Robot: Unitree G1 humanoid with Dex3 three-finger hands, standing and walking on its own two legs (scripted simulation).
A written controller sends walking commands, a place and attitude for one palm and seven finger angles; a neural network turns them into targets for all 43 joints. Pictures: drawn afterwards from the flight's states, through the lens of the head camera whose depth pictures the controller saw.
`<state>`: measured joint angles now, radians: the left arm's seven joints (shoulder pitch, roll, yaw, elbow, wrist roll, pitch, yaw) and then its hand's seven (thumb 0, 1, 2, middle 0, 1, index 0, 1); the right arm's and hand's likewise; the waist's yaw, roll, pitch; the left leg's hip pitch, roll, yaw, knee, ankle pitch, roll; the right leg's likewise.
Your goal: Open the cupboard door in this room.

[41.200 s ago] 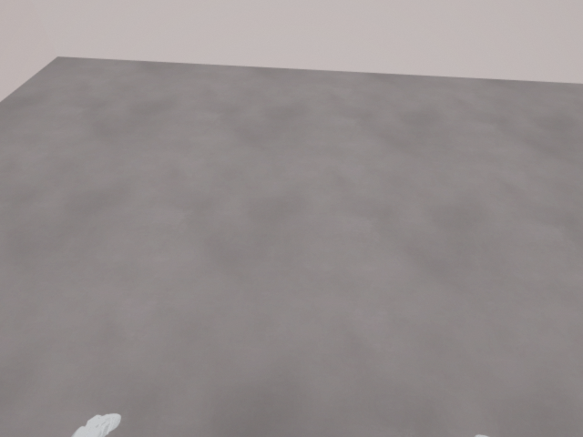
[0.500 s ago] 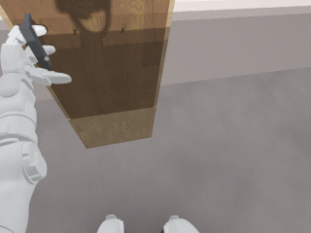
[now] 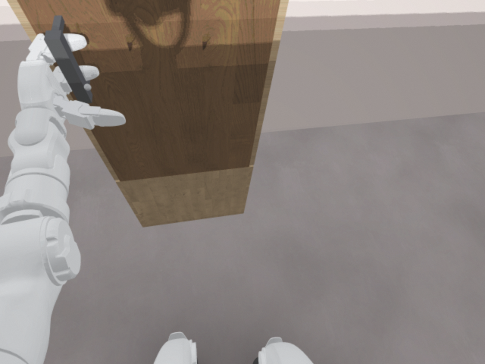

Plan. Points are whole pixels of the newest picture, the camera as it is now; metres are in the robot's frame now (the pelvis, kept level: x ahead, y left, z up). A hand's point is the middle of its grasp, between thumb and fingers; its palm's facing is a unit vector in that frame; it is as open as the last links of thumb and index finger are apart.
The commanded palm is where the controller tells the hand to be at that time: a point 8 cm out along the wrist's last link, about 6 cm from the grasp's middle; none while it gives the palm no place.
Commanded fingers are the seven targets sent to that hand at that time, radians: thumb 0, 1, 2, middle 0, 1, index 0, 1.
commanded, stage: slide the fingers in behind the handle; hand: left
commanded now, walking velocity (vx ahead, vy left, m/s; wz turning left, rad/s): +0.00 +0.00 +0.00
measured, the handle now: (72, 62) +0.58 +0.24 +0.12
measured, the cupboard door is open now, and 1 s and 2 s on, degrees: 0 0 0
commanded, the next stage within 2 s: move the hooked fingers beside the handle in 0.08 s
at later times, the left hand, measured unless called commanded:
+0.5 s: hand (87, 87) +0.52 +0.21 +0.12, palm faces +0.11 -0.99 +0.00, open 14.2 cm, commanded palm +0.50 +0.25 +0.11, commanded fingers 0.00 -0.50 0.30 -0.30 -1.20 -0.30 -1.20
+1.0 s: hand (75, 86) +0.52 +0.22 +0.12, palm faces +0.10 -0.99 -0.01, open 14.0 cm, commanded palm +0.50 +0.27 +0.11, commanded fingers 0.00 -0.50 0.30 -0.30 -1.20 -0.30 -1.20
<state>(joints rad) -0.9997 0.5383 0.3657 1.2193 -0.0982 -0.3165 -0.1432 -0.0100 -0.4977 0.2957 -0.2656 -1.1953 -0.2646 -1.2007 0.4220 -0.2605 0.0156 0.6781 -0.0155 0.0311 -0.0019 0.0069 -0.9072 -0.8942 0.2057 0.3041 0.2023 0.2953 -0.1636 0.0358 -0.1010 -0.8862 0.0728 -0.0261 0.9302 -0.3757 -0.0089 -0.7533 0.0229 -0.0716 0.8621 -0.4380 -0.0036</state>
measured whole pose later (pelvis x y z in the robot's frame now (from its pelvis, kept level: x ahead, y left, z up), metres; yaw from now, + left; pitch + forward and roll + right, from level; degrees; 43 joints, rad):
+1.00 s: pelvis +0.00 +0.00 +0.00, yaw -2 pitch +19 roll -3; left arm -0.95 0.62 0.47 1.22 -0.07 -0.33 -0.22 -0.01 -0.50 0.30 -0.29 -1.20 -0.29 -1.20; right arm 0.43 -0.27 0.03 0.64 0.00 0.06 -0.03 0.01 -0.91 -0.89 0.21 0.30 0.20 0.30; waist -0.19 0.03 -0.10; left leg -0.88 0.09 0.00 0.92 -0.38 0.00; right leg -0.76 0.03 -0.04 0.85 -0.43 0.00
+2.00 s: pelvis +0.00 +0.02 +0.00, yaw -2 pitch +19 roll -4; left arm -0.94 0.72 0.51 1.23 -0.10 -0.30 -0.35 -0.01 -0.50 0.30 -0.30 -1.20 -0.29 -1.20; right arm 0.42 -0.28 0.05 0.63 0.00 0.07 -0.05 0.01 -0.91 -0.89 0.21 0.30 0.20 0.30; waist -0.19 0.03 -0.10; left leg -0.90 0.08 0.00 0.94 -0.39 0.01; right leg -0.76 0.03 -0.04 0.85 -0.42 0.02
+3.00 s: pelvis +0.00 +0.01 +0.00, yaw -1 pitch +20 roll -5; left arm -0.97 0.67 0.46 1.22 -0.12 -0.28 -0.34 -0.01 -0.50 0.30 -0.29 -1.20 -0.29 -1.20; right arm 0.41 -0.28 0.04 0.64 0.00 0.07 -0.05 0.01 -0.91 -0.89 0.21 0.30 0.20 0.30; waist -0.18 0.03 -0.10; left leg -0.91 0.08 -0.02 0.95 -0.39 0.01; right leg -0.77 0.03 -0.05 0.85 -0.43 0.01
